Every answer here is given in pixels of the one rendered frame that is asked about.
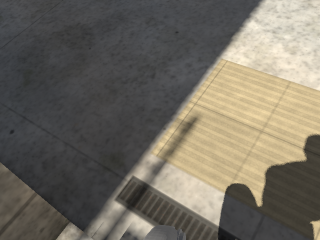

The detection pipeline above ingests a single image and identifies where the robot left thigh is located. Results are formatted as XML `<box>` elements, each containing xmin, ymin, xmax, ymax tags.
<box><xmin>143</xmin><ymin>225</ymin><xmax>186</xmax><ymax>240</ymax></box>

